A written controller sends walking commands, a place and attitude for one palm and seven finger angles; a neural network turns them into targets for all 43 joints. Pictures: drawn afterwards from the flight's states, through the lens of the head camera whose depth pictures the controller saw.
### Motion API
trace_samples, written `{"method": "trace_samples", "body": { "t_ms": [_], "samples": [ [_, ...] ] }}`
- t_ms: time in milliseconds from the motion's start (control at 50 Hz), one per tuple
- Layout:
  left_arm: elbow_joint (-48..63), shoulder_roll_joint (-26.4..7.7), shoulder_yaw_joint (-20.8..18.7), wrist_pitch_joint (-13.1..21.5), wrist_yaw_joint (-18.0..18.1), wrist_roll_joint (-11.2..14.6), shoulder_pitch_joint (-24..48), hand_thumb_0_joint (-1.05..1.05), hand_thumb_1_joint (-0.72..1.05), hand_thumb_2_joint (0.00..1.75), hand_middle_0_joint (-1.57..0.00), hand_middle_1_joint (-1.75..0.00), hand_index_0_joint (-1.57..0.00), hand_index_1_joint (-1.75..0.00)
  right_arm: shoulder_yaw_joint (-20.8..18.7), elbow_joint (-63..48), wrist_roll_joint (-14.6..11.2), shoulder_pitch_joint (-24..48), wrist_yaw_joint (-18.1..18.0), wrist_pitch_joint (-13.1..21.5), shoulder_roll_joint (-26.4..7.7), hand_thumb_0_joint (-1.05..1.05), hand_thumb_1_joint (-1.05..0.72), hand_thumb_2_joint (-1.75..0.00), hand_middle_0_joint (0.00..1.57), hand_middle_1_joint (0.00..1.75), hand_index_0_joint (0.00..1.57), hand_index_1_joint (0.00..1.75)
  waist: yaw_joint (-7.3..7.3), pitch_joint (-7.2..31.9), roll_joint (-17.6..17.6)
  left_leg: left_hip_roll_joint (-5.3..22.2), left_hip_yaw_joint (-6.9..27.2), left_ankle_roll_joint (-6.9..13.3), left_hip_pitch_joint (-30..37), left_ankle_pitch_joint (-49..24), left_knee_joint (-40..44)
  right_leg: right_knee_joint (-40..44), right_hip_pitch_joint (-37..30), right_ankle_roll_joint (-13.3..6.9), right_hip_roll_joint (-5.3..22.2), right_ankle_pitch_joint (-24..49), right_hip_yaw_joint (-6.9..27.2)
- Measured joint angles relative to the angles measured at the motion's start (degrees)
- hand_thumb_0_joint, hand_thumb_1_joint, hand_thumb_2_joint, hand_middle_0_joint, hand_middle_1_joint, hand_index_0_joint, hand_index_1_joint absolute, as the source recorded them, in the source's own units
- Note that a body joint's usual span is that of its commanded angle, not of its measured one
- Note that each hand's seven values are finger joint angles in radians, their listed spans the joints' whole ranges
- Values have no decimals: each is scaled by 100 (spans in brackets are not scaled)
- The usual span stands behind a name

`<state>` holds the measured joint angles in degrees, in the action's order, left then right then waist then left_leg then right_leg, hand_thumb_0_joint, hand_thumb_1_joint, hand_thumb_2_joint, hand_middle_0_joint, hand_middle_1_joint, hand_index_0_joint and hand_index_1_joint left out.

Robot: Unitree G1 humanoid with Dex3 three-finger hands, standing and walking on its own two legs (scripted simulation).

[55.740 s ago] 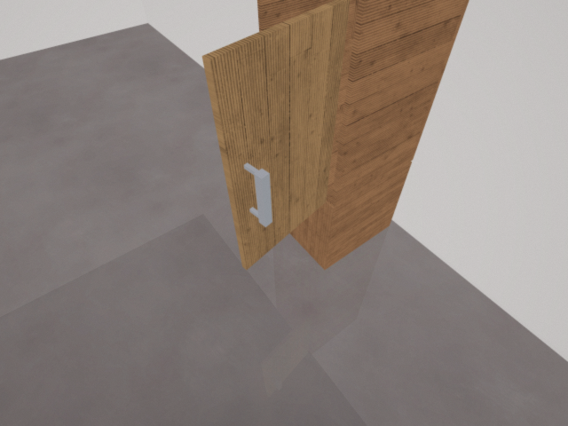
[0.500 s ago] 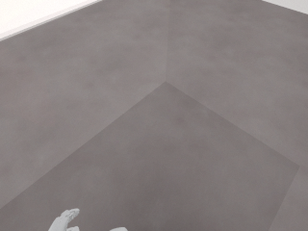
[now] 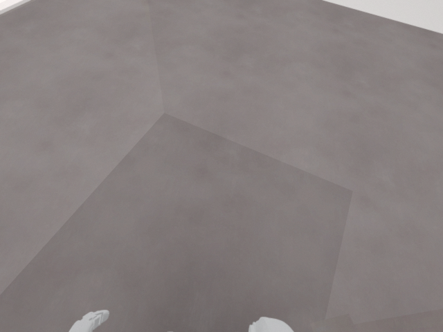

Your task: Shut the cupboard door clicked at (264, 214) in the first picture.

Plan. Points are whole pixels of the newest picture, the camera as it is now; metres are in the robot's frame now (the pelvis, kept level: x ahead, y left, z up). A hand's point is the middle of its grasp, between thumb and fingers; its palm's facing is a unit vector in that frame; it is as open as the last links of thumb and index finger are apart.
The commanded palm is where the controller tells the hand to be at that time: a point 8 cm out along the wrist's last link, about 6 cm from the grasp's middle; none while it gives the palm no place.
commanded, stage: turn to face it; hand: left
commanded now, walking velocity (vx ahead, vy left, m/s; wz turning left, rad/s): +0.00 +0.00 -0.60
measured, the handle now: out of the picture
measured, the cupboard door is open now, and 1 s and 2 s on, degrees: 40 40 40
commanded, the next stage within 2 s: none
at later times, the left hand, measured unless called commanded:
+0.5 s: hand (144, 313) +0.17 +0.17 -0.18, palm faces -0.23 -0.95 -0.20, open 7.4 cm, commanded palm none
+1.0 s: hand (190, 274) +0.24 +0.08 -0.16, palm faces -0.54 -0.80 -0.27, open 7.3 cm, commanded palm none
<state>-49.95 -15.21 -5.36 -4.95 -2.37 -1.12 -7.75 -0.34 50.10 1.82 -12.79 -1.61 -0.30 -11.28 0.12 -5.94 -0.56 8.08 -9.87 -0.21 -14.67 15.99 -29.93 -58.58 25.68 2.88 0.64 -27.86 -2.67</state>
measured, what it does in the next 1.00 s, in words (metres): steps on the spot, turning right: right foot, then left foot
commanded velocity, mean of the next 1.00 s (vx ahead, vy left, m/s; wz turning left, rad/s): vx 0.00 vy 0.00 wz -0.60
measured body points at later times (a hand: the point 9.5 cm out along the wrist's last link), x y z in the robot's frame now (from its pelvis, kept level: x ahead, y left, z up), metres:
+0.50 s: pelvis +0.04 -0.01 -0.02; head +0.09 +0.00 +0.43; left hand +0.18 +0.22 -0.17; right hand +0.07 -0.29 -0.14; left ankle +0.08 +0.10 -0.74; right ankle -0.02 -0.14 -0.74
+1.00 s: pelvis +0.04 -0.04 -0.01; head +0.08 -0.08 +0.43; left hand +0.27 +0.12 -0.14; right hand -0.05 -0.31 -0.16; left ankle +0.09 +0.08 -0.68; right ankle -0.02 -0.14 -0.74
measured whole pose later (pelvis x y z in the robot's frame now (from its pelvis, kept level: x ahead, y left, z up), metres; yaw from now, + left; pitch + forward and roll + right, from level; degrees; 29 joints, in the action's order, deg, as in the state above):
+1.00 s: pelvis +0.04 -0.04 -0.01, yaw -34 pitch +1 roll -1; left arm -49.5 -13.0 -3.3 -2.3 -0.4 -1.4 -9.3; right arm -3.0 51.6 0.8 -10.7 -1.3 -3.7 -16.2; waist -0.6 -5.2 2.4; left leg 5.7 -2.9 -4.8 -27.6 26.9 -62.7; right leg -33.0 16.7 -0.8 -0.8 -17.2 -0.6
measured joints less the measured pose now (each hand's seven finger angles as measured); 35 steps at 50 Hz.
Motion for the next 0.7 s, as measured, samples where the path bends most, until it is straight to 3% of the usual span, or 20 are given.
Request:
{"method": "trace_samples", "body": {
  "t_ms": [80, 160, 220, 280, 400, 460, 500, 540, 600, 640, 700],
  "samples": [
    [47, 45, 29, 26, -16, -9, 98, 1, 91, 90, -20, -30, -20, -30, -90, 87, -3, -54, 43, -47, -107, 0, -90, -90, 20, 30, 21, 30, -72, -8, 157, 191, -266, -109, 99, 138, -128, 1033, -370, -80, 32, 176, -142],
    [173, 28, 96, 201, -10, -36, 63, 1, 91, 90, -20, -30, -20, -30, -199, 139, -62, -173, 92, -147, -266, 0, -90, -90, 20, 30, 20, 30, -86, 122, 187, 300, -389, -295, -156, 775, -1031, 2496, -981, -346, 60, 1149, -139],
    [125, 196, 168, 294, 110, -24, 45, 1, 91, 90, -20, -30, -20, -30, -276, 231, -100, -2, 32, -343, -470, 0, -90, -90, 20, 30, 20, 30, -107, 73, 430, 48, 434, -359, -828, 1458, -2687, 2206, -866, -411, -87, 780, -58],
    [88, 270, 205, 268, 185, -25, -77, 1, 91, 90, -20, -30, -20, -30, -282, 212, -101, 151, 21, -343, -491, 1, -91, -90, 20, 30, 20, 30, -99, 80, 375, -188, 681, -432, -1242, 1172, -3325, 2495, -953, -378, -129, 918, 131],
    [-20, 248, 209, 225, 168, -51, -261, 1, 91, 90, -21, -30, -20, -30, -215, -31, -128, 324, 59, -226, -327, 1, -91, -90, 20, 30, 20, 30, 0, 144, 60, -438, 737, -463, -1092, 865, -2002, 2757, -978, -340, -167, 1074, 543],
    [-67, 205, 172, 185, 163, -29, -331, 1, 91, 90, -21, -30, -20, -30, -160, -117, -148, 359, 49, -141, -251, 0, -91, -90, 20, 30, 20, 30, 49, 188, -54, -544, 729, -425, -679, 381, -868, 2591, -899, -251, -233, 976, 732],
    [-90, 145, 129, 124, 160, 14, -355, 1, 91, 90, -21, -30, -20, -30, -116, -145, -112, 350, 42, -55, -189, 0, -91, -90, 20, 30, 20, 30, 72, 231, -147, -540, 639, -77, -523, 70, -482, 2143, -704, -211, -287, 610, 823],
    [-132, 71, 91, 69, 143, 1, -331, 1, 91, 90, -21, -30, -20, -30, -38, -165, -54, 346, 31, -9, -110, 0, -91, -90, 20, 30, 20, 30, 100, 193, -215, -448, 478, 76, -458, 182, -552, 1000, -335, -169, -323, -67, 697],
    [-152, 8, 37, 38, 75, -7, -256, 1, 91, 90, -20, -30, -20, -30, 20, -194, -14, 265, 4, 6, -42, 0, -90, -90, 20, 30, 20, 30, 91, 116, -173, -283, 331, 71, -221, 158, -314, -283, 50, -61, -238, -195, 351],
    [-115, -4, 20, 21, 38, -1, -202, 1, 91, 90, -20, -30, -20, -30, 24, -169, -4, 222, -2, -5, -33, 0, -90, -90, 20, 30, 20, 30, 94, 64, -104, -165, 224, 46, -64, 90, -138, -388, 100, -7, -136, -132, 176],
    [-58, 5, 20, 8, 1, -4, -127, 1, 91, 90, -20, -30, -20, -30, -15, -99, -4, 158, 13, -29, -64, 0, -90, -90, 20, 30, 20, 30, 69, 22, 25, 16, 38, -11, 98, 89, -41, 157, -35, 1, -13, -5, -2]
  ]
}}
